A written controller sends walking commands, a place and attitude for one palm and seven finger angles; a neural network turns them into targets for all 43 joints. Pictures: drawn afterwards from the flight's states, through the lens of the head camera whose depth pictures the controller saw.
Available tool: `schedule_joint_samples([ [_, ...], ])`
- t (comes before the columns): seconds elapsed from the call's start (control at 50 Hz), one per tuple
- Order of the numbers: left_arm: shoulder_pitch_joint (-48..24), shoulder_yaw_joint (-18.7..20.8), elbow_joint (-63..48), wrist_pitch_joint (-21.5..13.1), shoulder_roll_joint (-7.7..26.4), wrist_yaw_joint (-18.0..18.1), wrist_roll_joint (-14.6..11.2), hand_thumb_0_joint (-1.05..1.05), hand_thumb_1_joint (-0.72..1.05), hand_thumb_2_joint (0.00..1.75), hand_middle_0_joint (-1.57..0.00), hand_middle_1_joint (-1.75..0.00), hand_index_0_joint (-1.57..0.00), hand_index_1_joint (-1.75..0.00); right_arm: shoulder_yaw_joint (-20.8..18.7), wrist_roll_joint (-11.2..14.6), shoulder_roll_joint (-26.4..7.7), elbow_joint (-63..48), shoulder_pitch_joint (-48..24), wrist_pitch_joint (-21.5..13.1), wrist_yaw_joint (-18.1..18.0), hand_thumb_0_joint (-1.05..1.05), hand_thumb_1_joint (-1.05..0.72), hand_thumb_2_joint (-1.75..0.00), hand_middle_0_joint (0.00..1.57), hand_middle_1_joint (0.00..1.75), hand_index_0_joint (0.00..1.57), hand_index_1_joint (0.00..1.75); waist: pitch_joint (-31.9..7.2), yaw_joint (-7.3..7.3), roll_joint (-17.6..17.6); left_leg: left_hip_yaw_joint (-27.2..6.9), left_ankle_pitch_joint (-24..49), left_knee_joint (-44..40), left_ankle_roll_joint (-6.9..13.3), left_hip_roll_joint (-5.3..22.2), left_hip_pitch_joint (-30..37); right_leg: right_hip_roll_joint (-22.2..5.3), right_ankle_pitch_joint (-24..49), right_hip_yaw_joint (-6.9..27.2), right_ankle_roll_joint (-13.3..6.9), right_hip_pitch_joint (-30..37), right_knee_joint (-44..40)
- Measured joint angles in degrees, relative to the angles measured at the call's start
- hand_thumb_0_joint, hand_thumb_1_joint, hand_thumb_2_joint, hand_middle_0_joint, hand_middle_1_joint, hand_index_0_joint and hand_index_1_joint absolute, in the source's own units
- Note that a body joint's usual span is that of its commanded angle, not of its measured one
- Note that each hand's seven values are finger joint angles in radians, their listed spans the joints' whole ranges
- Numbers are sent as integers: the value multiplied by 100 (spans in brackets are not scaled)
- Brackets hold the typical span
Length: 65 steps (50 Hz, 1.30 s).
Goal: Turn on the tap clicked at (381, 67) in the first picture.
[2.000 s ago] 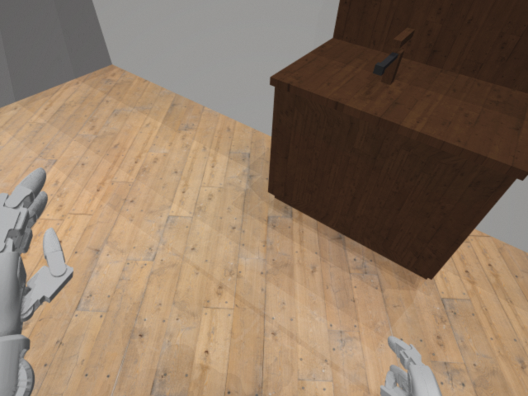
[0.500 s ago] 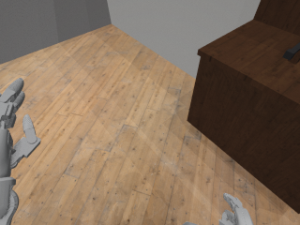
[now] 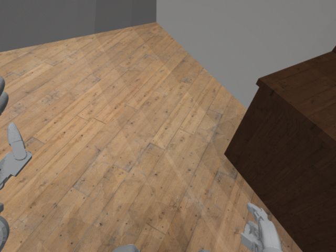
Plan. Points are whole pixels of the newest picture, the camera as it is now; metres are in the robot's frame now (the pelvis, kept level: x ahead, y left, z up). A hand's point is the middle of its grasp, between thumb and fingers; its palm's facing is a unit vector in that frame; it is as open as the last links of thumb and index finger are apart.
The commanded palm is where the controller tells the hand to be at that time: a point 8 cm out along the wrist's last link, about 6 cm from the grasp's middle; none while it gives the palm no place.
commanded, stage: turn to face it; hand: left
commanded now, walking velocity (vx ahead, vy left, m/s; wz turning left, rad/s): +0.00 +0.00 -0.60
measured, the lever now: out of the picture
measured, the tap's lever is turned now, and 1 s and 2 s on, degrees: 0 0 0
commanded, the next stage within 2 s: none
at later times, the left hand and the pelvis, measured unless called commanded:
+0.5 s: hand (110, 155) +0.24 +0.11 +0.19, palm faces +0.23 -0.89 -0.39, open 7.4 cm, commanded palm +0.18 +0.18 +0.20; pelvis -0.02 -0.07 +0.02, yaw -10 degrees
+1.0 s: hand (125, 169) +0.21 +0.09 +0.20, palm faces +0.05 -0.90 -0.42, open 7.4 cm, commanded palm +0.19 +0.13 +0.20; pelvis -0.08 -0.05 +0.02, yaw -27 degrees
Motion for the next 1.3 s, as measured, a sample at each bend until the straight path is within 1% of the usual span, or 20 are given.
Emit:
schedule_joint_samples([
  [0.06, -90, 14, 42, 38, 142, -86, 42, 2, 89, 90, -21, -30, -21, -30, 198, 20, 254, 65, -117, -59, 198, 1, -90, -90, 20, 30, 20, 30, 36, -19, 48, -194, 33, -183, -45, 91, 121, 340, 86, 464, 44, -419, 626],
  [0.12, 126, 83, -192, 40, 159, -126, 10, 2, 89, 90, -21, -30, -21, -30, 338, 36, 404, 60, -86, -143, 323, 1, -90, -90, 21, 30, 20, 30, -59, 73, 124, -232, 200, -505, -118, 216, 271, 414, 570, 594, 63, -518, 89],
  [0.3, 16, 40, 627, 79, -226, -168, 30, 2, 89, 90, -21, -30, -21, -30, 344, 80, 204, 73, 92, -367, 318, 1, -90, -90, 21, 30, 21, 30, -398, 461, 699, -12, 313, -718, -396, 668, 390, 642, 906, 379, 160, 334, -2104],
  [0.34, -177, -14, 915, 194, -283, -175, 61, 2, 89, 90, -21, -30, -21, -30, 308, 110, 111, 33, 75, -370, 313, 1, -90, -90, 21, 30, 21, 30, -371, 498, 711, 83, 178, -396, -495, 759, 253, 687, 1281, 358, 52, 590, -2632],
  [0.36, -289, -106, 1041, 242, -391, -187, 87, 2, 89, 90, -21, -30, -20, -30, 267, 122, 16, 46, 43, -355, 313, 1, -90, -90, 21, 30, 21, 30, -317, 474, 831, 31, 10, -169, -513, 863, 165, 795, 1380, 337, -163, 569, -2602],
  [0.4, -435, -342, 1132, 344, -560, -212, 91, 2, 89, 90, -21, -30, -20, -30, 192, 129, -146, 141, 6, -292, 285, 1, -90, -90, 21, 30, 21, 30, -264, 394, 851, -270, -871, 609, -578, 727, -135, 846, 1383, 358, -474, 453, -2455],
  [0.46, -321, -539, 879, 356, -633, -256, 27, 2, 89, 90, -21, -30, -21, -30, 116, 131, -313, 236, -55, -143, 257, 1, -90, -90, 21, 30, 21, 30, -205, 293, 602, -575, -1154, 2003, -690, 354, -530, 840, 1512, 608, -614, 358, -2571],
  [0.52, 107, -455, 487, 156, -422, -304, -14, 2, 89, 90, -21, -30, -21, -30, 27, 122, -406, 131, -46, 7, 217, 1, -90, -90, 21, 30, 20, 30, -199, 50, 436, -691, -978, 2392, -773, 201, -636, 921, 1767, 808, -662, 341, -2876],
  [0.58, 424, -177, 244, -39, -52, -325, -51, 2, 89, 90, -22, -30, -21, -30, -106, 113, -477, 26, 52, 125, 191, 1, -90, -90, 20, 30, 20, 30, -256, -93, 361, -716, -861, 1953, -802, 175, -510, 1032, 1973, 955, -707, 298, -3113],
  [0.66, 591, 193, 230, -158, 233, -290, -95, 2, 88, 90, -22, -31, -22, -30, -227, 139, -571, -15, 176, 251, 194, 1, -91, -90, 20, 30, 20, 30, -375, -72, 351, -734, -925, 1197, -773, 138, -241, 1202, 2180, 1192, -733, 168, -3256],
  [0.78, 420, 67, 440, 9, -10, -254, -75, 2, 89, 90, -21, -30, -21, -30, -163, 195, -568, -49, 295, 430, 250, 1, -91, -90, 20, 30, 20, 30, -517, 64, 309, -718, -973, 71, -627, 50, 279, 1382, 2418, 1485, -676, -12, -3300],
  [0.84, 320, -115, 398, 93, -155, -278, -45, 2, 89, 90, -21, -30, -21, -30, -77, 169, -477, -109, 310, 463, 263, 1, -91, -90, 20, 30, 20, 30, -541, 102, 258, -620, -490, -836, -483, 92, 689, 1482, 2447, 1581, -602, -184, -3107],
  [0.88, 223, -150, 402, 84, -169, -314, -4, 2, 89, 90, -21, -30, -21, -30, -11, 132, -323, -127, 264, 456, 251, 1, -91, -90, 20, 30, 20, 30, -439, 185, 109, -440, -41, -845, -450, 89, 729, 1466, 1885, 1648, -404, -380, -2585],
  [0.94, 186, -93, 482, 73, -125, -344, 113, 2, 89, 90, -21, -30, -21, -30, 68, 103, -67, -151, 264, 342, 279, 1, -90, -90, 20, 30, 20, 30, -392, 281, 137, -203, -174, -687, -467, 266, 785, 1308, 1014, 1263, -85, -850, -763],
  [0.98, 148, -92, 535, 70, -165, -352, 120, 2, 89, 90, -21, -30, -21, -30, 114, 117, 47, -139, 296, 265, 339, 1, -90, -90, 20, 30, 20, 30, -381, 323, 311, -126, -222, -633, -511, 458, 820, 1098, 846, 996, 38, -837, -286],
  [1.1, -142, -96, 603, 60, -187, -306, 100, 2, 89, 90, -21, -30, -21, -30, 301, 150, 206, -127, 312, -4, 493, 1, -90, -90, 21, 30, 21, 30, -197, 410, 710, 193, -323, -257, -770, 1067, 688, 652, 916, 588, 185, 99, -1878],
  [1.12, -226, -79, 627, 60, -122, -312, 107, 2, 89, 90, -21, -30, -21, -30, 318, 151, 216, -145, 310, -36, 509, 1, -90, -90, 21, 30, 21, 30, -145, 389, 715, 214, -384, -76, -831, 1154, 594, 638, 1230, 548, 136, 284, -2259],
  [1.16, -447, -156, 724, 52, -165, -339, 133, 2, 89, 90, -21, -30, -21, -30, 282, 164, 103, -95, 216, -46, 521, 1, -90, -90, 21, 30, 21, 30, 74, 244, 936, -14, -673, 454, -829, 1346, 341, 848, 1503, 409, -230, 266, -2277],
  [1.22, -392, -204, 625, 71, -193, -374, 55, 2, 89, 90, -21, -30, -21, -30, 184, 168, -93, 79, 11, 128, 489, 1, -90, -90, 21, 30, 21, 30, 222, 93, 782, -533, -1432, 1958, -795, 806, -290, 876, 1513, 573, -517, 27, -2224],
  [1.3, 431, 5, 192, -20, -47, -382, -78, 2, 89, 90, -22, -30, -21, -30, 21, 143, -324, 25, -117, 378, 429, 1, -90, -90, 21, 30, 21, 30, 232, -114, 536, -722, -1159, 2677, -826, 372, -704, 1026, 1925, 910, -588, -76, -2655],
])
